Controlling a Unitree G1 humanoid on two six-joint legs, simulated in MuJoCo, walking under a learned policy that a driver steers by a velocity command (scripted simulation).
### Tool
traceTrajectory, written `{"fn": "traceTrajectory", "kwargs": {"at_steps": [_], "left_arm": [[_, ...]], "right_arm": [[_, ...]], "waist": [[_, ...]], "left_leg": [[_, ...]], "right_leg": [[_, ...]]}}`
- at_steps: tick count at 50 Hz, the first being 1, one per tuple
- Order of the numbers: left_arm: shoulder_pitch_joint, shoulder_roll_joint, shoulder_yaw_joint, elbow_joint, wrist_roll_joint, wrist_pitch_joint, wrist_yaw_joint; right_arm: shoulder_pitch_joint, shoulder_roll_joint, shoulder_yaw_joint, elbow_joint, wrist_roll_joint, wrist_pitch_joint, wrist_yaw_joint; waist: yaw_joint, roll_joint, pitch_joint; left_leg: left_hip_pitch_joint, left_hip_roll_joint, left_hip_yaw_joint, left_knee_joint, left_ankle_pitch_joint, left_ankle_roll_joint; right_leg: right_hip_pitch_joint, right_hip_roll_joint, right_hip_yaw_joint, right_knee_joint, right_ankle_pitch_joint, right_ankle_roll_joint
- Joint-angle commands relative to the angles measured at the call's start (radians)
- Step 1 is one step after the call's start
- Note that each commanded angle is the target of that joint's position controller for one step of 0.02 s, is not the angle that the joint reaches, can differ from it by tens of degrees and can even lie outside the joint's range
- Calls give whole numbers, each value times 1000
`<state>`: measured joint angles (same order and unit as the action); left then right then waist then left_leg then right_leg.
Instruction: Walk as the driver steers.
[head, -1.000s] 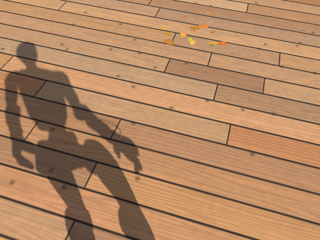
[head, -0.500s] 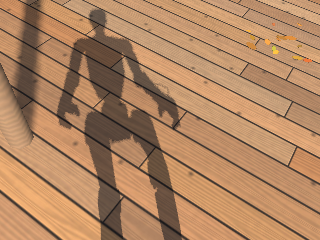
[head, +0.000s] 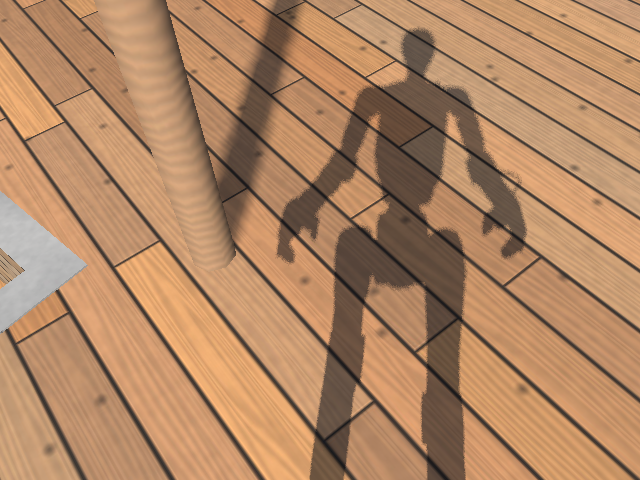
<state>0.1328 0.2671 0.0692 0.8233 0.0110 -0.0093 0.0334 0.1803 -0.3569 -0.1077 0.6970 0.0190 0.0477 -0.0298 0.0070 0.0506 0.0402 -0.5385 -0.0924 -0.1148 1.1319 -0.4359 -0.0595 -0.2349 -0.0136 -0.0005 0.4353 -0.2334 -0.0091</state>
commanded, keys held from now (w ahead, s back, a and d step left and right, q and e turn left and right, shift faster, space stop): no key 0.02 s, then w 0.18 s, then no key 0.78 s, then w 0.02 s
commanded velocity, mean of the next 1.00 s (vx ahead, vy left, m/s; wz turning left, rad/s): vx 0.09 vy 0.00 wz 0.11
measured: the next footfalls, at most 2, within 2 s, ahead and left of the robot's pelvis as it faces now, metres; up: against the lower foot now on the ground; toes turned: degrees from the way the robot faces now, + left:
left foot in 0.24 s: +0.04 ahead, +0.15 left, +0.00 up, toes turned +4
right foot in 0.60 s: +0.21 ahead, -0.06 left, +0.00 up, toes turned +2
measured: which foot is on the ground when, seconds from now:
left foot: up 0.00-0.22, down 0.24-1.00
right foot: down 0.00-0.24, up 0.26-0.58, down 0.60-1.00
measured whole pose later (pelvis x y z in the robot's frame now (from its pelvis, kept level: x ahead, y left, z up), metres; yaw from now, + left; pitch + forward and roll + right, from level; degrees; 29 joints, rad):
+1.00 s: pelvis +0.11 +0.04 -0.01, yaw +5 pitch -1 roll +0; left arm 0.06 0.24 0.03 0.90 0.00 -0.01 -0.01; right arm 0.27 -0.26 -0.05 0.88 -0.01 0.03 -0.04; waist -0.01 0.00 0.03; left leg -0.05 -0.01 -0.02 0.49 -0.43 0.00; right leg -0.33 0.00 -0.04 0.57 -0.24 -0.03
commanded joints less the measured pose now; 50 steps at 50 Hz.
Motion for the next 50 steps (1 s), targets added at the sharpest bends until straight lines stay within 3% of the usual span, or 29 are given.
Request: {"fn": "traceTrajectory", "kwargs": {"at_steps": [1,4,7,9,10,11,12,13,14,15,16,18,21,23,26,28,29,30,31,32,33,34,37,41,49,50], "left_arm": [[-11,153,27,-61,-1,-1,11],[35,184,35,-50,-19,0,5],[54,215,40,-43,-27,-12,-15],[55,222,39,-35,-45,-19,-30],[57,208,33,-30,-49,-22,-36],[56,161,15,-25,-38,-29,-43],[35,81,-12,-39,-14,-39,-51],[28,38,-27,-92,12,-59,-54],[-26,135,-1,-96,-5,-61,-46],[-6,174,14,-90,-24,-55,-47],[14,166,15,-68,-29,-46,-47],[23,153,16,-53,-19,-32,-44],[42,85,-2,-41,-11,-27,-46],[-4,66,-14,-57,-7,-24,-45],[-35,96,-10,-74,-13,-18,-45],[-26,103,-7,-73,-9,-19,-47],[-5,108,-4,-65,0,-23,-46],[17,149,6,-61,8,-26,-38],[26,212,18,-68,10,-27,-29],[24,153,4,-53,2,-20,-27],[-3,110,-6,-57,-10,-15,-32],[-30,97,-9,-53,-11,-12,-35],[-64,112,-9,-55,-6,-25,-51],[-77,104,-11,-29,-11,-30,-54],[-111,94,-9,30,-12,-12,-41],[-95,95,-7,45,-15,-8,-37]], "right_arm": [[-22,-35,-4,-86,4,-8,0],[-64,-4,21,-111,-5,-18,13],[-65,-13,29,-107,-2,-37,29],[-13,-19,25,-80,0,-53,34],[38,-18,22,-54,0,-59,35],[96,-29,16,-35,1,-61,28],[171,-66,7,-25,-5,-62,18],[181,-191,-16,-39,-19,-55,13],[214,-151,-10,-31,-27,-67,20],[174,-111,5,-33,-27,-78,24],[126,-85,12,-37,-22,-85,26],[64,-53,24,-43,-11,-86,20],[31,-22,34,-33,-29,-83,8],[40,-38,30,-19,-28,-79,5],[65,-62,25,11,-20,-72,10],[43,-53,29,22,-7,-69,11],[49,-45,32,34,-3,-69,12],[83,-29,37,45,-18,-76,13],[153,-20,40,52,-45,-87,14],[203,14,49,72,-48,-84,8],[166,-1,49,73,-42,-75,4],[139,-7,47,68,-33,-63,0],[143,-34,38,82,-28,-30,-6],[143,-21,39,104,-28,-22,-5],[148,-1,40,158,-29,-21,-10],[167,2,40,171,-27,-23,-11]], "waist": [[13,-199,-68],[53,-229,-92],[58,-249,-45],[19,-210,-22],[-10,-194,-22],[-44,-171,-44],[-69,-55,-113],[-41,223,-136],[-95,150,-109],[-63,111,-66],[-42,102,-49],[-19,88,-19],[12,67,-49],[-6,81,-60],[-20,83,-67],[1,61,-62],[20,32,-68],[15,-17,-100],[-29,-98,-158],[-42,-170,-211],[-22,-165,-177],[-23,-170,-153],[-24,-109,-126],[-19,-77,-137],[-16,-47,-74],[-17,-50,-84]], "left_leg": [[-87,43,26,-26,33,-31],[-3,93,82,-251,40,-19],[154,90,150,-440,11,21],[285,74,176,-624,135,62],[388,61,188,-710,185,84],[516,73,152,-757,203,102],[662,206,-17,-781,318,128],[731,425,-314,-797,509,258],[659,489,-386,-834,595,369],[628,454,-307,-829,636,362],[599,399,-223,-832,650,325],[545,341,-122,-860,724,277],[462,272,9,-851,836,254],[435,261,37,-834,867,248],[439,294,1,-807,866,260],[433,293,-17,-770,790,242],[417,270,-16,-745,719,214],[397,224,1,-707,632,170],[333,157,40,-661,455,118],[296,130,59,-652,285,71],[289,124,63,-655,223,49],[285,122,66,-663,226,46],[348,124,61,-684,330,63],[391,134,57,-686,414,73],[358,133,63,-713,315,73],[353,125,72,-720,209,81]], "right_leg": [[157,-223,155,-120,397,-212],[164,-229,164,-188,-3,-210],[62,-240,171,-231,-153,-205],[7,-239,162,-207,-171,-194],[-39,-227,149,-169,-161,-179],[-95,-199,118,-92,-74,-139],[-172,-120,22,119,-71,-61],[-390,-3,-92,359,-283,18],[-448,-24,-21,542,-413,44],[-469,-52,7,627,-382,42],[-464,-68,10,642,-329,37],[-433,-83,14,596,-184,44],[-285,-63,-8,431,-30,58],[-203,-45,-25,300,18,58],[-144,-24,-29,209,33,39],[-85,-14,-31,103,88,8],[-7,-11,-25,-1,216,-10],[101,-59,36,-20,461,-30],[230,-143,105,56,704,-82],[277,-189,155,88,698,-169],[239,-186,176,72,620,-189],[201,-169,172,63,527,-175],[116,-113,108,85,500,-130],[111,-88,70,111,513,-110],[89,-67,56,90,352,-93],[94,-54,47,87,219,-91]]}}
